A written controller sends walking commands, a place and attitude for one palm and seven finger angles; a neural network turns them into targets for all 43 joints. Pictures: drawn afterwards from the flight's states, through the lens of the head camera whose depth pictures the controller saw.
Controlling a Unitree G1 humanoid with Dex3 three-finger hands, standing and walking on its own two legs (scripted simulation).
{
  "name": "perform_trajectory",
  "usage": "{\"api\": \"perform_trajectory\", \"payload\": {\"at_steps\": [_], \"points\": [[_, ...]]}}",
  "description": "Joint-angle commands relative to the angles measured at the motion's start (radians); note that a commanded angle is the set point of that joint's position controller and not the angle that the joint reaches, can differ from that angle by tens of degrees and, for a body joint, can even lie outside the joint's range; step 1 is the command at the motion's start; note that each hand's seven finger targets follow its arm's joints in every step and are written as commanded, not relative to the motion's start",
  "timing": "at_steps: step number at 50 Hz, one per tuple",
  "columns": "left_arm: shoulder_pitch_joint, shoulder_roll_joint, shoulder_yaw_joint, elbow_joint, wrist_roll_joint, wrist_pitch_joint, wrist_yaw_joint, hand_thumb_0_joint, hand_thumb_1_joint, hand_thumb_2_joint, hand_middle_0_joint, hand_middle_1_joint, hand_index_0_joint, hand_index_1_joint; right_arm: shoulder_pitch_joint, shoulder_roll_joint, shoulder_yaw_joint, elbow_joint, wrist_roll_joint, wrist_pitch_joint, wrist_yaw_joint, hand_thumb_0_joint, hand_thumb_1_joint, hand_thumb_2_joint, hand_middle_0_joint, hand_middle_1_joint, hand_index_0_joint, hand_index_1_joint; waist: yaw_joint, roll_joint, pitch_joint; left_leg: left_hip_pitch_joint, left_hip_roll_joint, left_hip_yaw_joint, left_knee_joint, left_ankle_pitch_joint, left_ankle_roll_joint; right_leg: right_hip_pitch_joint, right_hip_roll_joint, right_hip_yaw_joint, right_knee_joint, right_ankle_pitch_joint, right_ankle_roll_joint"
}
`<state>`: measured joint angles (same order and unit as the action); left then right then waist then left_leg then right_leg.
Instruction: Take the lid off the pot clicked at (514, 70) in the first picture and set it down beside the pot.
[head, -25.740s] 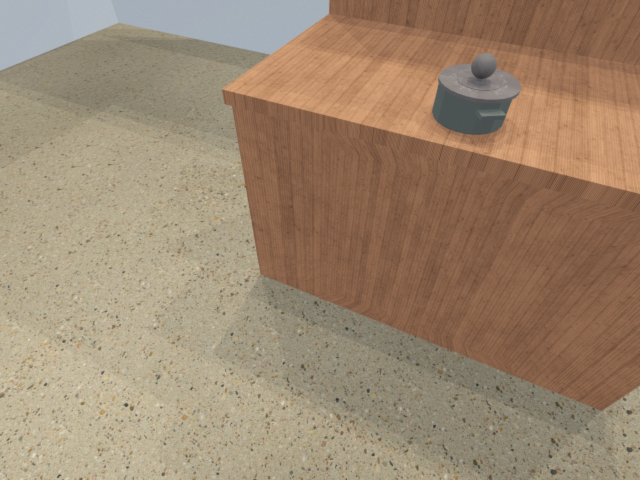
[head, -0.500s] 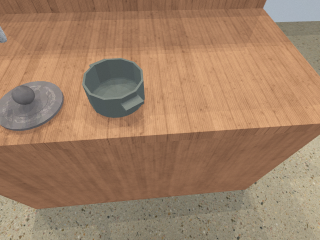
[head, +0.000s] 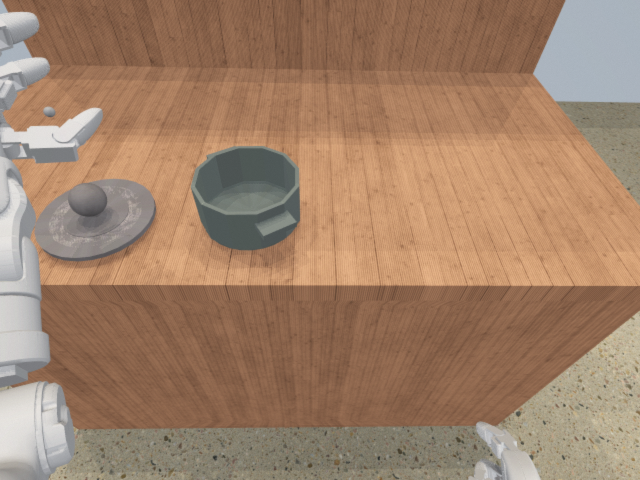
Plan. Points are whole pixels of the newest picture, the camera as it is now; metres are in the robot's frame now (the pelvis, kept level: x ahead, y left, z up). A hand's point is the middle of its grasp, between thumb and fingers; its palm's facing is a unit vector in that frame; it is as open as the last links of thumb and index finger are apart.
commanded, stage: draw the hand back to the body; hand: left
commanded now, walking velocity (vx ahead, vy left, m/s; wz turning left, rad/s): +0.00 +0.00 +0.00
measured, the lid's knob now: (88, 199) +0.47 +0.38 +0.07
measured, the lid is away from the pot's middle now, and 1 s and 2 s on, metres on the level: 0.24 0.24 0.24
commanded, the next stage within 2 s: step back with the hand held close in 1.44 s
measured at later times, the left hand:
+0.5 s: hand (27, 170) +0.31 +0.27 +0.26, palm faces +0.54 -0.81 -0.22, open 8.5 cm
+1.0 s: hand (2, 258) +0.23 +0.25 +0.25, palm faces +0.49 -0.83 -0.26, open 7.4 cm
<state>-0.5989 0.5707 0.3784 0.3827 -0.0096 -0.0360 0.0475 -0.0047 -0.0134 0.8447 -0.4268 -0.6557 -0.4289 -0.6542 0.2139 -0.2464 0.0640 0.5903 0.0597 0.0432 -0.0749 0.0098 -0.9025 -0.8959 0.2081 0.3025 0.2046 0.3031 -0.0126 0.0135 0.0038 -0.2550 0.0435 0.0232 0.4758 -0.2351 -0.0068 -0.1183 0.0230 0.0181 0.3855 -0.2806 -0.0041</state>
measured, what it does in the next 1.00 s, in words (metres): stands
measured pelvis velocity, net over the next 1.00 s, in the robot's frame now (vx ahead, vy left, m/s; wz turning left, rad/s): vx -0.01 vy -0.01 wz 0.00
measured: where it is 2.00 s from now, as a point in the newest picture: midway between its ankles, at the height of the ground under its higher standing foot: outside the picture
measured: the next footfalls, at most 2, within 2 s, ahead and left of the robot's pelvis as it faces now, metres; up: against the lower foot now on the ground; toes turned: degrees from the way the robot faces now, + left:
none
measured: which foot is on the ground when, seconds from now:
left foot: down 0.00-1.00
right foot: down 0.00-1.00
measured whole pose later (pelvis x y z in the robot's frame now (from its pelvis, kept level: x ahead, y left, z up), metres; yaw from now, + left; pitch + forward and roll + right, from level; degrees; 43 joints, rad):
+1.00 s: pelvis -0.01 -0.01 +0.01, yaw +0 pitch -5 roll +0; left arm 0.11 0.38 0.41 -0.36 -0.11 -0.09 0.07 0.01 0.89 0.90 -0.21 -0.30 -0.21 -0.30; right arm 0.14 -0.22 0.03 0.68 0.01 -0.07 -0.07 0.01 -0.90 -0.90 0.21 0.30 0.20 0.30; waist 0.07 0.05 0.03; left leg -0.10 0.04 0.03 0.36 -0.18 -0.01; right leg 0.02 0.02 0.02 0.30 -0.24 -0.01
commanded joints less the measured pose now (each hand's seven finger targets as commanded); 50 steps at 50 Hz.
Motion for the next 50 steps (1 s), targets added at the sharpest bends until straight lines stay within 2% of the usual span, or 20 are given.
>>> {"api": "perform_trajectory", "payload": {"at_steps": [1, 3, 5, 6, 7, 8, 9, 12, 13, 14, 16, 19, 22, 23, 29, 34, 39, 42, 49, 50], "points": [[-0.273, 0.331, 0.145, -0.24, -0.037, -0.072, 0.046, 0.0, 0.198, 0.855, -0.367, -0.573, -0.367, -0.573, -0.065, -0.155, -0.066, -0.086, -0.017, -0.064, -0.003, 0.0, -0.9, -0.9, 0.2, 0.3, 0.2, 0.3, 0.024, 0.062, -0.282, 0.239, -0.014, 0.027, -0.048, 0.317, 0.046, 0.004, 0.011, -0.05, -0.04, 0.376, -0.032], [-0.204, 0.324, 0.159, -0.287, -0.047, -0.08, 0.043, 0.0, 0.248, 0.858, -0.355, -0.553, -0.355, -0.553, -0.083, -0.157, -0.071, -0.087, -0.015, -0.066, -0.001, 0.0, -0.9, -0.9, 0.2, 0.3, 0.2, 0.3, 0.035, 0.028, -0.284, 0.232, -0.018, 0.038, -0.048, 0.346, 0.052, 0.042, 0.005, -0.047, -0.037, 0.437, -0.027], [-0.179, 0.255, 0.104, -0.319, -0.055, -0.078, 0.035, 0.0, 0.298, 0.862, -0.343, -0.534, -0.343, -0.534, -0.096, -0.152, -0.074, -0.083, -0.013, -0.075, 0.002, 0.0, -0.9, -0.9, 0.2, 0.3, 0.2, 0.3, 0.027, 0.018, -0.262, 0.242, -0.023, 0.052, -0.05, 0.33, 0.057, 0.02, 0.003, -0.045, -0.048, 0.441, -0.018], [-0.2, 0.231, 0.08, -0.388, -0.057, -0.084, 0.034, 0.0, 0.323, 0.863, -0.337, -0.524, -0.337, -0.524, -0.108, -0.15, -0.075, -0.088, -0.011, -0.084, 0.005, 0.0, -0.9, -0.9, 0.2, 0.3, 0.2, 0.3, 0.025, 0.057, -0.273, 0.263, -0.025, 0.055, -0.048, 0.344, 0.058, 0.015, 0.001, -0.041, -0.049, 0.449, -0.018], [-0.19, 0.221, 0.077, -0.409, -0.058, -0.085, 0.036, 0.0, 0.348, 0.865, -0.331, -0.514, -0.331, -0.514, -0.11, -0.148, -0.076, -0.084, -0.011, -0.091, 0.005, 0.0, -0.9, -0.9, 0.2, 0.3, 0.2, 0.3, 0.026, 0.058, -0.276, 0.277, -0.026, 0.052, -0.046, 0.357, 0.06, 0.008, 0.004, -0.041, -0.048, 0.456, -0.016], [-0.18, 0.219, 0.08, -0.445, -0.06, -0.087, 0.036, 0.0, 0.373, 0.866, -0.325, -0.505, -0.325, -0.505, -0.118, -0.148, -0.078, -0.085, -0.01, -0.096, 0.004, 0.0, -0.9, -0.9, 0.2, 0.3, 0.2, 0.3, 0.026, 0.071, -0.271, 0.288, -0.029, 0.056, -0.038, 0.367, 0.065, 0.007, 0.002, -0.038, -0.05, 0.471, -0.015], [-0.155, 0.256, 0.123, -0.442, -0.059, -0.085, 0.044, 0.0, 0.398, 0.868, -0.319, -0.495, -0.319, -0.495, -0.116, -0.151, -0.08, -0.075, -0.014, -0.098, 0.004, 0.0, -0.9, -0.9, 0.2, 0.3, 0.2, 0.3, 0.031, 0.061, -0.266, 0.282, -0.03, 0.056, -0.041, 0.359, 0.064, 0.004, 0.001, -0.037, -0.054, 0.471, -0.013], [-0.079, 0.282, 0.177, -0.436, -0.062, -0.08, 0.05, 0.0, 0.474, 0.873, -0.301, -0.466, -0.301, -0.466, -0.12, -0.152, -0.081, -0.065, -0.019, -0.1, -0.003, 0.0, -0.9, -0.9, 0.2, 0.3, 0.2, 0.3, 0.043, -0.003, -0.262, 0.266, -0.036, 0.059, -0.051, 0.343, 0.065, 0.033, -0.001, -0.039, -0.055, 0.481, -0.008], [-0.065, 0.279, 0.18, -0.458, -0.064, -0.085, 0.048, 0.0, 0.499, 0.874, -0.295, -0.456, -0.295, -0.456, -0.128, -0.15, -0.082, -0.064, -0.017, -0.099, -0.004, 0.0, -0.9, -0.9, 0.2, 0.3, 0.2, 0.3, 0.043, 0.027, -0.248, 0.272, -0.036, 0.063, -0.049, 0.342, 0.065, 0.033, -0.005, -0.036, -0.062, 0.483, -0.009], [-0.076, 0.258, 0.16, -0.517, -0.067, -0.093, 0.046, 0.0, 0.524, 0.876, -0.289, -0.446, -0.289, -0.446, -0.141, -0.143, -0.078, -0.07, -0.019, -0.105, -0.003, 0.0, -0.9, -0.9, 0.2, 0.3, 0.2, 0.3, 0.044, 0.058, -0.262, 0.284, -0.039, 0.061, -0.053, 0.346, 0.063, 0.037, -0.007, -0.034, -0.063, 0.485, -0.01], [-0.015, 0.2, 0.127, -0.51, -0.074, -0.086, 0.042, 0.0, 0.574, 0.879, -0.277, -0.427, -0.277, -0.427, -0.147, -0.136, -0.079, -0.068, -0.019, -0.111, -0.002, 0.0, -0.9, -0.9, 0.2, 0.3, 0.2, 0.3, 0.044, 0.044, -0.241, 0.288, -0.039, 0.063, -0.055, 0.347, 0.063, 0.025, -0.004, -0.037, -0.066, 0.486, -0.006], [0.024, 0.193, 0.139, -0.597, -0.079, -0.095, 0.042, 0.0, 0.649, 0.884, -0.26, -0.397, -0.26, -0.397, -0.168, -0.13, -0.081, -0.071, -0.021, -0.124, 0.0, 0.0, -0.9, -0.9, 0.2, 0.3, 0.2, 0.3, 0.048, 0.073, -0.236, 0.31, -0.038, 0.066, -0.053, 0.354, 0.063, 0.02, -0.003, -0.033, -0.075, 0.489, -0.007], [0.097, 0.198, 0.175, -0.594, -0.083, -0.089, 0.046, 0.0, 0.724, 0.889, -0.242, -0.368, -0.242, -0.368, -0.168, -0.127, -0.081, -0.064, -0.028, -0.127, -0.002, 0.0, -0.9, -0.9, 0.2, 0.3, 0.2, 0.3, 0.057, 0.014, -0.22, 0.298, -0.038, 0.064, -0.064, 0.35, 0.063, 0.028, -0.001, -0.037, -0.076, 0.494, -0.003], [0.117, 0.202, 0.187, -0.607, -0.086, -0.092, 0.044, 0.0, 0.75, 0.89, -0.236, -0.358, -0.236, -0.358, -0.171, -0.126, -0.081, -0.062, -0.027, -0.125, -0.002, 0.0, -0.9, -0.9, 0.2, 0.3, 0.2, 0.3, 0.059, 0.034, -0.205, 0.298, -0.037, 0.064, -0.066, 0.344, 0.062, 0.03, -0.001, -0.035, -0.084, 0.487, -0.006], [0.192, 0.109, 0.13, -0.706, -0.099, -0.096, 0.032, 0.0, 0.9, 0.9, -0.2, -0.3, -0.2, -0.3, -0.203, -0.107, -0.077, -0.074, -0.031, -0.137, -0.002, 0.0, -0.9, -0.9, 0.2, 0.3, 0.2, 0.3, 0.057, 0.042, -0.179, 0.322, -0.037, 0.064, -0.083, 0.317, 0.062, 0.007, 0.001, -0.038, -0.107, 0.433, -0.005], [0.242, 0.112, 0.154, -0.785, -0.101, -0.106, 0.041, 0.0, 0.9, 0.9, -0.2, -0.3, -0.2, -0.3, -0.214, -0.099, -0.073, -0.071, -0.04, -0.15, -0.007, 0.0, -0.9, -0.9, 0.2, 0.3, 0.2, 0.3, 0.065, 0.055, -0.169, 0.328, -0.039, 0.052, -0.1, 0.287, 0.058, 0.01, 0.004, -0.038, -0.12, 0.377, -0.01], [0.351, 0.064, 0.13, -0.862, -0.1, -0.114, 0.037, 0.0, 0.9, 0.9, -0.2, -0.3, -0.2, -0.3, -0.224, -0.09, -0.073, -0.075, -0.049, -0.16, -0.006, 0.0, -0.9, -0.9, 0.2, 0.3, 0.2, 0.3, 0.072, 0.08, -0.176, 0.343, -0.036, 0.046, -0.108, 0.299, 0.053, 0.019, 0.003, -0.042, -0.119, 0.37, -0.013], [0.423, 0.05, 0.136, -0.869, -0.104, -0.108, 0.034, 0.0, 0.9, 0.9, -0.2, -0.3, -0.2, -0.3, -0.227, -0.087, -0.074, -0.074, -0.05, -0.158, -0.005, 0.0, -0.9, -0.9, 0.2, 0.3, 0.2, 0.3, 0.076, 0.022, -0.141, 0.323, -0.032, 0.043, -0.116, 0.282, 0.053, 0.018, 0.004, -0.043, -0.13, 0.353, -0.01], [0.536, 0.024, 0.119, -0.97, -0.105, -0.12, 0.028, 0.0, 0.9, 0.9, -0.2, -0.3, -0.2, -0.3, -0.24, -0.08, -0.071, -0.077, -0.059, -0.17, -0.002, 0.0, -0.9, -0.9, 0.2, 0.3, 0.2, 0.3, 0.077, 0.064, -0.108, 0.323, -0.028, 0.033, -0.127, 0.235, 0.049, 0.002, 0.001, -0.041, -0.148, 0.285, -0.013], [0.558, 0.021, 0.123, -0.972, -0.106, -0.12, 0.029, 0.0, 0.9, 0.9, -0.2, -0.3, -0.2, -0.3, -0.239, -0.077, -0.07, -0.077, -0.059, -0.171, -0.003, 0.0, -0.9, -0.9, 0.2, 0.3, 0.2, 0.3, 0.078, 0.034, -0.094, 0.313, -0.027, 0.028, -0.132, 0.221, 0.049, 0.0, 0.002, -0.045, -0.152, 0.265, -0.013]]}}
